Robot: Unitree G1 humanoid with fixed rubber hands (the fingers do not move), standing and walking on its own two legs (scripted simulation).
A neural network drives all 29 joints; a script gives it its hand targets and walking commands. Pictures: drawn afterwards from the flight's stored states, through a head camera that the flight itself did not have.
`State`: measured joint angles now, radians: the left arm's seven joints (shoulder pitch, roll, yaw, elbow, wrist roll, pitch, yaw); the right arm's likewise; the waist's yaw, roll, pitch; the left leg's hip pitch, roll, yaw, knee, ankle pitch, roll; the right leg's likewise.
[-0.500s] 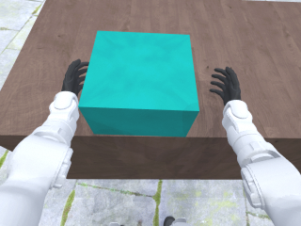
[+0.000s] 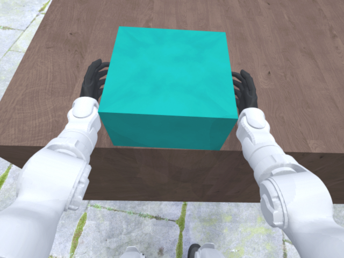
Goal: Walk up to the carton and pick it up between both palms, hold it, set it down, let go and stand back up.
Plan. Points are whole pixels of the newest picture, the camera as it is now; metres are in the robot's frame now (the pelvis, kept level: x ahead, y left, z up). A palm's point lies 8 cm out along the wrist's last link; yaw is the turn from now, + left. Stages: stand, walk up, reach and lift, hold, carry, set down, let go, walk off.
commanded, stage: reach and lift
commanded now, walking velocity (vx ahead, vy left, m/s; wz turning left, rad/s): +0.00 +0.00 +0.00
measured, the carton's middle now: (169, 88) +0.52 +0.01 +0.04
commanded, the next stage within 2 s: none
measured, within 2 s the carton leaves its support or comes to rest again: neither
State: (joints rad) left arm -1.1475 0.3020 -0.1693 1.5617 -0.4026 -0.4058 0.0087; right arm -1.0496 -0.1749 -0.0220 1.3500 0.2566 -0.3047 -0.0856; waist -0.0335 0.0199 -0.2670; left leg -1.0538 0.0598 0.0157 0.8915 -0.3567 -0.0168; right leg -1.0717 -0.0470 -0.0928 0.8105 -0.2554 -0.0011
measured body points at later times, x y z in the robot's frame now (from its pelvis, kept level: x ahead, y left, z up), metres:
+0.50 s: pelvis +0.01 +0.00 +0.02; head +0.14 +0.01 +0.45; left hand +0.49 +0.19 +0.06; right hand +0.48 -0.17 +0.06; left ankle +0.01 +0.12 -0.68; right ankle +0.05 -0.13 -0.68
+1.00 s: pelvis +0.04 +0.01 +0.04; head +0.18 +0.00 +0.47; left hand +0.49 +0.19 +0.05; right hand +0.48 -0.17 +0.05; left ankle +0.01 +0.12 -0.68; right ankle +0.05 -0.13 -0.68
